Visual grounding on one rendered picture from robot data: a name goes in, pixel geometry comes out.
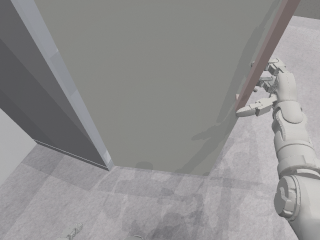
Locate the robot right hand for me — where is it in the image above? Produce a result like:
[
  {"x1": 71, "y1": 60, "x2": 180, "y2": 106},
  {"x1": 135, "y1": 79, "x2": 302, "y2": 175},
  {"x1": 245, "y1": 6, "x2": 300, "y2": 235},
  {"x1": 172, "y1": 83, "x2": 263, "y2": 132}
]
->
[{"x1": 236, "y1": 58, "x2": 298, "y2": 117}]

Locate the right robot forearm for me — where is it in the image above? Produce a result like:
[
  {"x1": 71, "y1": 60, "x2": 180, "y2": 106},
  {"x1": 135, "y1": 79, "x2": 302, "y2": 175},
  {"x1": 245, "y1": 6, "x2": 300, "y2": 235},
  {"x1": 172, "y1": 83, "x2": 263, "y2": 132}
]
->
[{"x1": 271, "y1": 101, "x2": 320, "y2": 180}]

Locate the robot left hand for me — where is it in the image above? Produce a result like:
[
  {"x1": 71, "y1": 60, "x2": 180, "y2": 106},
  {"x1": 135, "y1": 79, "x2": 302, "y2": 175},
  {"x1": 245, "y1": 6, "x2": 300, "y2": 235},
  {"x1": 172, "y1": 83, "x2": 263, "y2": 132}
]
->
[{"x1": 56, "y1": 223, "x2": 83, "y2": 240}]

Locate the fridge door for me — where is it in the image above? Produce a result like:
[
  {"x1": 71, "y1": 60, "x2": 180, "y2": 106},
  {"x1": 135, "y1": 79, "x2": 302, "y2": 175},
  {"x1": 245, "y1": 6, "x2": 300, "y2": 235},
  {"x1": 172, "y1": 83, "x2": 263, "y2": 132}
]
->
[{"x1": 34, "y1": 0, "x2": 283, "y2": 177}]

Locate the right robot upper arm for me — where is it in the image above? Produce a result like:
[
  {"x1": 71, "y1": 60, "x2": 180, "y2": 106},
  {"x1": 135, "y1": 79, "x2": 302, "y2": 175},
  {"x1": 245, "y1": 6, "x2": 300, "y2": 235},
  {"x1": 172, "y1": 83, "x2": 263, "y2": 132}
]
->
[{"x1": 273, "y1": 174, "x2": 320, "y2": 240}]

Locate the handle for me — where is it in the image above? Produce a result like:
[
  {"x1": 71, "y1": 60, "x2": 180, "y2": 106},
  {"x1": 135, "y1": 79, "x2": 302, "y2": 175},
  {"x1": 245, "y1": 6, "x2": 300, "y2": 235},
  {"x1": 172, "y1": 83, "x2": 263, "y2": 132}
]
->
[{"x1": 234, "y1": 0, "x2": 301, "y2": 111}]

